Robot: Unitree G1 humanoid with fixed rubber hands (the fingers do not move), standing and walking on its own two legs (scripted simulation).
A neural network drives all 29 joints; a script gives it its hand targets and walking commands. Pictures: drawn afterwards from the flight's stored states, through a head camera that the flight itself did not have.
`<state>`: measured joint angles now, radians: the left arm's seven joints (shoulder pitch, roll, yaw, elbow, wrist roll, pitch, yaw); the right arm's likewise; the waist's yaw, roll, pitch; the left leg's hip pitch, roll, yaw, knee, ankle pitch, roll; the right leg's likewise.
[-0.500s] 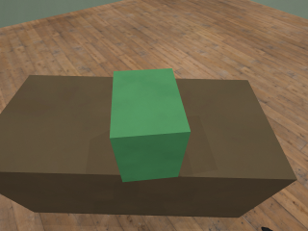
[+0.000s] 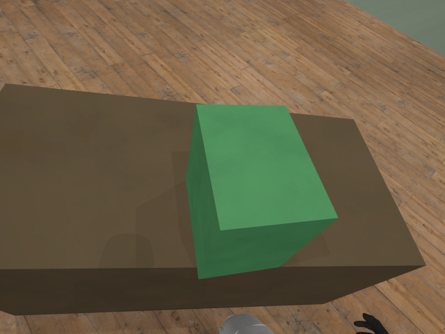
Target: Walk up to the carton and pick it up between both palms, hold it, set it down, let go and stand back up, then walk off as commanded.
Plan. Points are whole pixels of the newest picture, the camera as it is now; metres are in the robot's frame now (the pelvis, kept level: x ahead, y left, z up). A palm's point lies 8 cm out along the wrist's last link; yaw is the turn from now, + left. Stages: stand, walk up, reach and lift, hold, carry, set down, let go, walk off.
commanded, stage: walk up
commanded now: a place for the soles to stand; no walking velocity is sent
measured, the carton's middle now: (241, 193) +0.39 -0.07 -0.04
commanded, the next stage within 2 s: none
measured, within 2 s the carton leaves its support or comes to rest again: neither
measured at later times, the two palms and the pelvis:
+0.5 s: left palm out of the picture +0.10 +0.21 -0.10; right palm out of the picture +0.02 -0.43 -0.12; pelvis -0.03 -0.10 -0.01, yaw -7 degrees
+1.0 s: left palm out of the picture +0.01 +0.22 -0.12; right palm out of the picture +0.05 -0.41 -0.10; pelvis -0.04 -0.10 -0.01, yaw +4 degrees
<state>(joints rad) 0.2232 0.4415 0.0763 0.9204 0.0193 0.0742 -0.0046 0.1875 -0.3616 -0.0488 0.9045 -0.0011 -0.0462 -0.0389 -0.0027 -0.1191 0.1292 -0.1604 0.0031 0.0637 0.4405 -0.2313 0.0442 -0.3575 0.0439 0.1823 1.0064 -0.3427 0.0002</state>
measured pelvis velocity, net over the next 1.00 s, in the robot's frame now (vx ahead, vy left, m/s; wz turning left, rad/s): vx -0.04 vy -0.10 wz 0.07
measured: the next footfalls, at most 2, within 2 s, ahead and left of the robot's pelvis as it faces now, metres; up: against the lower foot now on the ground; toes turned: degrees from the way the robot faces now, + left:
right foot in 0.36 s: +0.02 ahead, -0.20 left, +0.00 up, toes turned -1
left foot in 0.98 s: +0.00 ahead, +0.02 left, +0.00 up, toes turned +2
